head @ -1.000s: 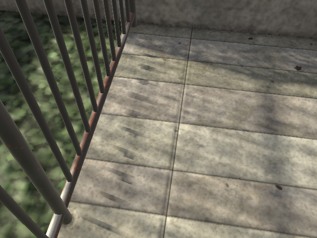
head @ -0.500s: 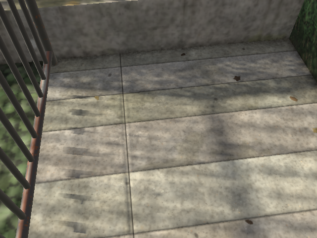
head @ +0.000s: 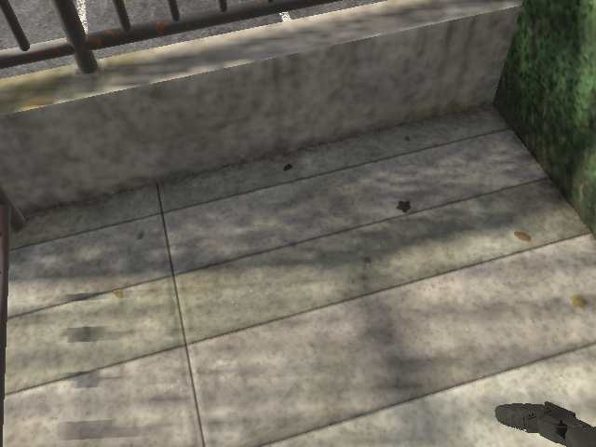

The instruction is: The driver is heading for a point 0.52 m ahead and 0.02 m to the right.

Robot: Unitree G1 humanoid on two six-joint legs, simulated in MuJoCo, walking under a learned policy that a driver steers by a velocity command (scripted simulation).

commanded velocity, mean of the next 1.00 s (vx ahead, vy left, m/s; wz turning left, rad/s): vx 0.37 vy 0.00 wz -0.27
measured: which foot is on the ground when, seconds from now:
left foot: up 0.00-0.04, down 0.06-0.56, up 0.58-0.96, down 0.98-1.00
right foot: down 0.00-0.06, up 0.08-0.52, down 0.54-1.00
